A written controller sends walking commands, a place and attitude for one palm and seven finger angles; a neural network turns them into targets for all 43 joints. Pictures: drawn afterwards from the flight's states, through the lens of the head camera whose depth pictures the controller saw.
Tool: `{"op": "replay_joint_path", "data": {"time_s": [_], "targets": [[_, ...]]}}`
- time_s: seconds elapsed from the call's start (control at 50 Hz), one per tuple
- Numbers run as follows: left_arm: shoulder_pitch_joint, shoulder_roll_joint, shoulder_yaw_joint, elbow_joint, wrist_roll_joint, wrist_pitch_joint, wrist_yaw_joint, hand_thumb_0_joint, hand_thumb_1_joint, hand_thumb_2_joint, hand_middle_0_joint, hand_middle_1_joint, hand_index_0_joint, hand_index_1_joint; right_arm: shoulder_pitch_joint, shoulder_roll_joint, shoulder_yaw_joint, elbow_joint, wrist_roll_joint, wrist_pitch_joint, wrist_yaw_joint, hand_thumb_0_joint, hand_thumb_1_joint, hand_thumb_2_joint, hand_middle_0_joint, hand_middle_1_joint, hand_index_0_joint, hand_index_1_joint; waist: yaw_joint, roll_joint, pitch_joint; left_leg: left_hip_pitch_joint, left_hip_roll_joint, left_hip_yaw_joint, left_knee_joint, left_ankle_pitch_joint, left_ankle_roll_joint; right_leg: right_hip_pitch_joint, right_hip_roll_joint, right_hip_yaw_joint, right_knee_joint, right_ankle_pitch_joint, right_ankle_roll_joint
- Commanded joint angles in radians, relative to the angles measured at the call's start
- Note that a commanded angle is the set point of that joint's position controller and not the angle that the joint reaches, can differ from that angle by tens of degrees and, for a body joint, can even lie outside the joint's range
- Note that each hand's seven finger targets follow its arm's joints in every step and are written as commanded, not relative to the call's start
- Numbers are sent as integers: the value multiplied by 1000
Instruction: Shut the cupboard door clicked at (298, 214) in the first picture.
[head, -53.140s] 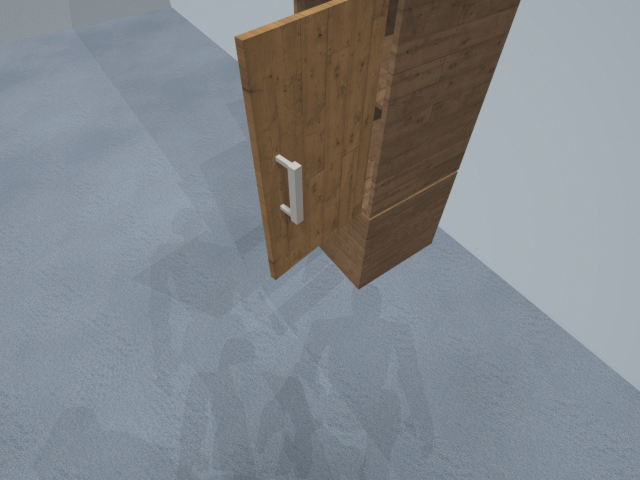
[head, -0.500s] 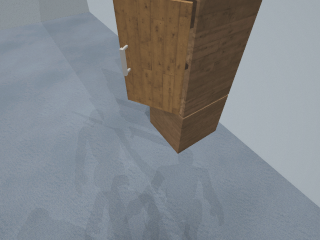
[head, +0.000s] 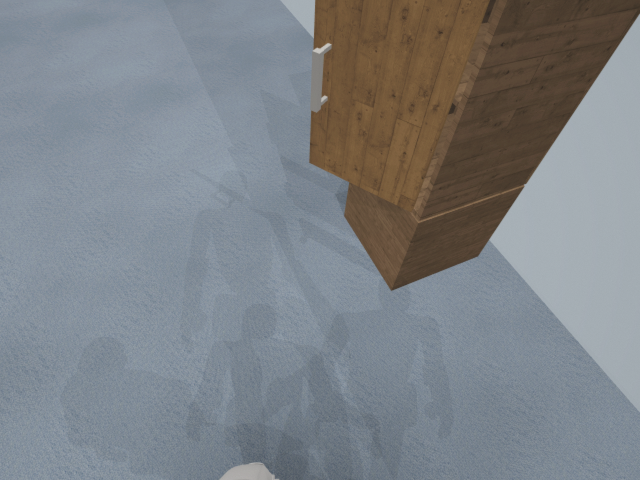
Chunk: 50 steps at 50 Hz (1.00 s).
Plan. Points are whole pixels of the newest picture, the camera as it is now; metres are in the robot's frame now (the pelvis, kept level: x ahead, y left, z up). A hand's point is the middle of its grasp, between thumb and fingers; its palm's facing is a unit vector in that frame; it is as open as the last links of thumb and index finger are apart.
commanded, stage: walk to a spot facing it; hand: left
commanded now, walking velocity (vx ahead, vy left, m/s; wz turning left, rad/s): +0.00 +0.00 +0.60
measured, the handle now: (321, 78) +0.93 +0.02 -0.03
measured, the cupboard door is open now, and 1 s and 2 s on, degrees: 32 32 32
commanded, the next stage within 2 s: turn to face it in 1.76 s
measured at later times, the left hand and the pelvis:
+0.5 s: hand out of the picture +0.03 +0.17 -0.13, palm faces +0.28 -0.91 -0.32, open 7.4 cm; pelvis +0.00 -0.05 +0.02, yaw +19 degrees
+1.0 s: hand out of the picture -0.06 +0.19 -0.13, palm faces +0.59 -0.76 -0.27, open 7.4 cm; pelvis +0.01 -0.03 +0.02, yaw +37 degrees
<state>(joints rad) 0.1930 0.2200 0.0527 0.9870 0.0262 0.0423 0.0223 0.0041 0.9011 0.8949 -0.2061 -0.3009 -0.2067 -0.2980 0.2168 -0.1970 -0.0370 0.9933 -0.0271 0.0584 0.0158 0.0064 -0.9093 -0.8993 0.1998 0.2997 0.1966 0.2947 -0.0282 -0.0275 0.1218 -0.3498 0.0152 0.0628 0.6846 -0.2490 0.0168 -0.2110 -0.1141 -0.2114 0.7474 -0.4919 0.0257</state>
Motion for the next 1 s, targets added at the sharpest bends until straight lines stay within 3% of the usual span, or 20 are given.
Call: {"op": "replay_joint_path", "data": {"time_s": [0.0,0.04,0.12,0.2,0.28,0.3,0.32,0.34,0.36,0.42,0.46,0.58,0.64,0.68,0.7,0.72,0.74,0.76,0.84,0.98], "targets": [[-51,112,41,-139,-4,2,10,0,900,900,-200,-300,-200,-300,126,-274,-69,-60,-12,-26,-31,0,-900,-900,200,300,200,300,-40,234,-130,99,328,-578,-443,-14,167,-305,34,224,419,-84,-4],[-52,113,43,-137,0,-10,-2,0,900,900,-200,-300,-200,-300,62,-222,-53,-84,-10,-37,-38,0,-900,-900,200,300,200,300,-12,142,-117,68,267,-507,-436,-45,148,-319,25,248,400,51,4],[-10,81,38,-134,-5,-22,-4,0,900,900,-200,-300,-200,-300,75,-207,-56,-81,-6,-47,-43,0,-900,-900,200,300,200,300,-5,103,-226,230,213,-425,-362,232,158,-313,60,233,257,70,23],[-17,77,33,-156,-8,-18,1,0,900,900,-200,-300,-200,-300,63,-215,-66,-86,-8,-33,-38,0,-900,-900,200,300,200,300,-8,170,-206,184,192,-437,-354,245,154,-239,89,220,110,47,24],[84,101,40,-142,-12,-19,5,0,900,900,-200,-300,-200,-300,-12,-211,-77,-119,-2,-18,-29,0,-900,-900,200,300,200,300,40,200,-195,27,117,-434,-328,134,103,0,133,191,-164,147,10],[134,126,49,-133,-9,-24,8,0,900,900,-200,-300,-200,-300,-42,-193,-77,-135,6,-15,-26,0,-900,-900,200,300,200,300,71,151,-188,-87,72,-406,-279,28,64,130,104,205,-311,216,2],[152,205,65,-143,6,-33,15,0,900,900,-200,-300,-200,-300,-31,-133,-75,-148,15,-11,-18,0,-900,-900,200,300,200,300,81,-62,-169,-258,-50,-297,-77,-165,-11,216,-102,441,-493,64,-68],[100,278,71,-165,14,-35,18,0,900,900,-200,-300,-200,-300,-25,-113,-75,-164,10,-15,-13,0,-900,-900,200,300,200,300,73,-235,-125,-306,-136,-139,231,-304,-65,100,-360,667,-578,67,-183],[28,251,60,-185,5,-33,20,0,900,900,-200,-300,-200,-300,-8,-143,-81,-160,-4,-8,-6,0,-900,-900,200,300,200,300,29,-121,-99,-251,-65,-165,427,-296,-48,-42,-365,581,-545,77,-215],[-64,142,37,-196,3,-50,19,0,900,900,-200,-300,-200,-300,3,-120,-73,-132,1,-1,7,0,-900,-900,200,300,200,300,-25,-142,-63,-250,-7,-119,558,-159,-70,-32,-202,314,-417,485,-176],[-24,157,42,-190,6,-55,20,0,900,900,-200,-300,-200,-300,-25,-106,-62,-146,8,-1,13,0,-900,-900,200,300,200,300,-5,-154,-90,-215,-2,-74,440,-172,-82,45,-193,231,-367,688,-163],[107,211,61,-150,9,-48,15,0,900,900,-200,-300,-200,-300,-130,-87,-43,-185,13,-3,16,0,-900,-900,200,300,200,300,64,-175,-120,-121,-15,9,162,-211,-70,164,-228,181,-302,861,-154],[106,220,68,-146,10,-44,13,0,900,900,-200,-300,-200,-300,-108,-100,-42,-189,17,-15,13,0,-900,-900,200,300,200,300,54,-191,-151,-28,-15,29,-37,-159,-54,179,-238,155,-227,870,-129],[95,207,67,-157,-6,-38,7,0,900,900,-200,-300,-200,-300,-4,-159,-53,-161,8,-29,11,0,-900,-900,200,300,200,300,-9,-58,-216,241,13,-14,-265,147,-29,32,-193,69,-42,710,-48],[114,147,57,-188,-13,-33,0,0,900,900,-200,-300,-200,-300,44,-273,-80,-155,-2,-37,5,0,-900,-900,200,300,200,300,-29,234,-276,441,266,-325,-267,527,81,-233,-64,19,161,235,28],[48,108,32,-231,-6,-29,1,0,900,900,-200,-300,-200,-300,107,-326,-91,-137,0,-30,-4,0,-900,-900,200,300,200,300,-66,319,-263,436,405,-456,-286,689,210,-357,-3,92,296,-201,37],[-32,122,34,-247,1,-19,7,0,900,900,-200,-300,-200,-300,145,-307,-85,-121,-3,-33,-16,0,-900,-900,200,300,200,300,-89,247,-242,396,379,-455,-295,514,225,-399,-6,167,363,-165,31],[-70,114,39,-240,-2,-22,2,0,900,900,-200,-300,-200,-300,124,-287,-78,-126,-7,-38,-29,0,-900,-900,200,300,200,300,-83,267,-208,355,336,-455,-311,381,209,-430,-6,189,387,-103,31],[-24,118,44,-200,-1,-28,-34,0,900,900,-200,-300,-200,-300,-9,-243,-56,-159,-7,-51,-29,0,-900,-900,200,300,200,300,-9,195,-114,209,209,-360,-391,-47,146,-366,13,183,273,62,35],[36,111,43,-187,2,-46,-51,0,900,900,-200,-300,-200,-300,-27,-243,-67,-148,-8,-50,-17,0,-900,-900,200,300,200,300,29,194,-76,17,146,-396,-396,-324,133,-103,100,112,-69,137,30]]}}
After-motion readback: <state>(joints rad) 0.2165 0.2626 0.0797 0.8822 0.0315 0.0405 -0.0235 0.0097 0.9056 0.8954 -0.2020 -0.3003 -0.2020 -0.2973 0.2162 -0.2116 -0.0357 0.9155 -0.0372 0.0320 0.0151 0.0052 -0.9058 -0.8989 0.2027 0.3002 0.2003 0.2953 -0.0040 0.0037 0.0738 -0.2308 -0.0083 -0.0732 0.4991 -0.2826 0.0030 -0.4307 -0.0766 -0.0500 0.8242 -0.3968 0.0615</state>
